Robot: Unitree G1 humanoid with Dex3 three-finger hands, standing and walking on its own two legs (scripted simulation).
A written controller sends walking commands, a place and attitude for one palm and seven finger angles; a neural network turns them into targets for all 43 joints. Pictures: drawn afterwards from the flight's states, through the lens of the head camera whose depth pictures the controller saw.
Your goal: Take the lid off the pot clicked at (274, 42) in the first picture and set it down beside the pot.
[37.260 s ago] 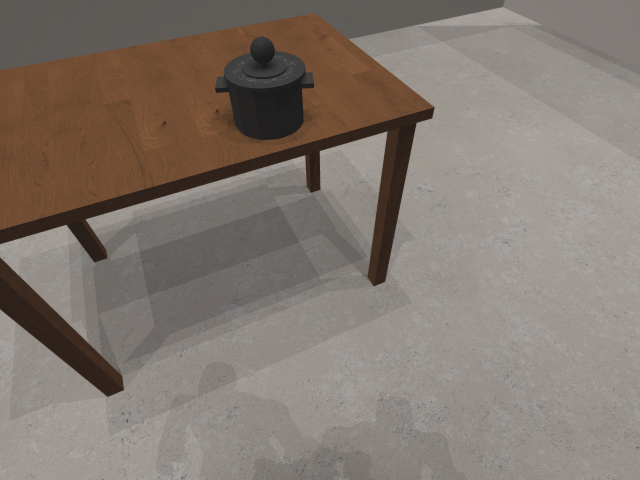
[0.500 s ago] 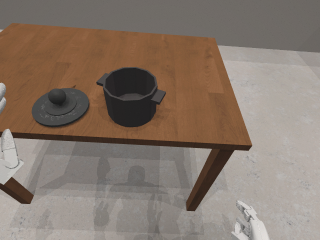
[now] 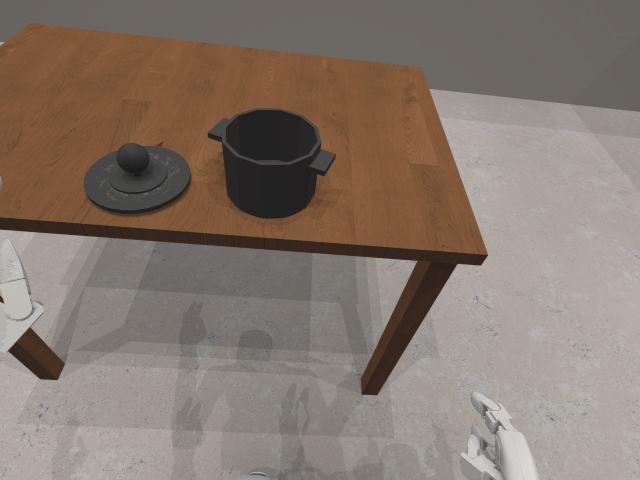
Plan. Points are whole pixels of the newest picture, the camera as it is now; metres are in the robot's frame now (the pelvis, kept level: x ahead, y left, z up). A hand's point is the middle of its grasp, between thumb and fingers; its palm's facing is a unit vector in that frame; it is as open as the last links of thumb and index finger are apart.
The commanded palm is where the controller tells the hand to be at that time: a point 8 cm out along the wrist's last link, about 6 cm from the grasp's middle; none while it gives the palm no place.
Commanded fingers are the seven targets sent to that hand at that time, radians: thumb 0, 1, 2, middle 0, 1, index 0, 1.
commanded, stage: step back with the hand held close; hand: left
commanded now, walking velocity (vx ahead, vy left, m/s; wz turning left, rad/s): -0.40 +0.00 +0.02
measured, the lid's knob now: (133, 158) +0.57 +0.34 +0.05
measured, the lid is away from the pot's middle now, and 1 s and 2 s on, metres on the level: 0.23 0.23 0.23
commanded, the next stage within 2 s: stop stepping back and stand still in 0.06 s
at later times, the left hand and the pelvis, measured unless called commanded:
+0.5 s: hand out of the picture +0.11 +0.24 +0.20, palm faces +0.31 -0.85 -0.42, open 7.4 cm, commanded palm +0.05 +0.29 +0.21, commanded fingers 0.00 0.90 0.90 -0.20 -0.30 -0.20 -0.30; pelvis -0.09 +0.01 +0.01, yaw -4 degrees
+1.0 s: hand out of the picture +0.10 +0.25 +0.17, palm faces +0.33 -0.82 -0.46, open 7.4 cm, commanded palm none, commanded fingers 0.00 0.90 0.90 -0.20 -0.30 -0.20 -0.30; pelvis -0.11 +0.02 +0.00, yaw +0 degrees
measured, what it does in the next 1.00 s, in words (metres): walks backwards: right foot, then left foot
